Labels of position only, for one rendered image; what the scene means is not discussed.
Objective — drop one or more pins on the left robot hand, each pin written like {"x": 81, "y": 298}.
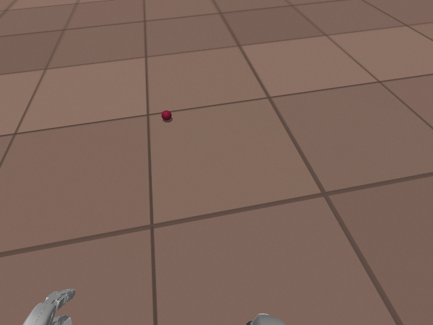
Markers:
{"x": 43, "y": 313}

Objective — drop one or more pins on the ball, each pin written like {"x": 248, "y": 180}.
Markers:
{"x": 166, "y": 115}

